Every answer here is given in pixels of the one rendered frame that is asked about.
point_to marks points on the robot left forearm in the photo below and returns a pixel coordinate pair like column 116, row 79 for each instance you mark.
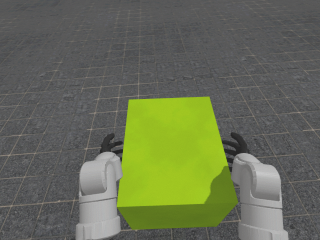
column 98, row 219

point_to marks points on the robot left hand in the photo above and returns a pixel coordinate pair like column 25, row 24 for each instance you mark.
column 106, row 147

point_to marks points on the robot right hand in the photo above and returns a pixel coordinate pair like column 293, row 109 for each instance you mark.
column 241, row 147

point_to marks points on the carton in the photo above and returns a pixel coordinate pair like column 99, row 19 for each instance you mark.
column 175, row 171

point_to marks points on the robot right forearm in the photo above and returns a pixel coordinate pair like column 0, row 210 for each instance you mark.
column 261, row 198

